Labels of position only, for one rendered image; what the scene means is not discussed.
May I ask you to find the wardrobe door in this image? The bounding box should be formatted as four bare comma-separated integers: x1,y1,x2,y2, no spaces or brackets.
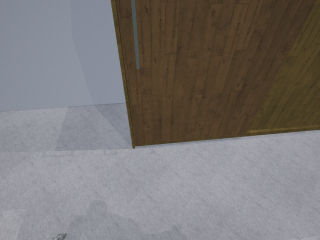
248,0,320,131
116,0,316,145

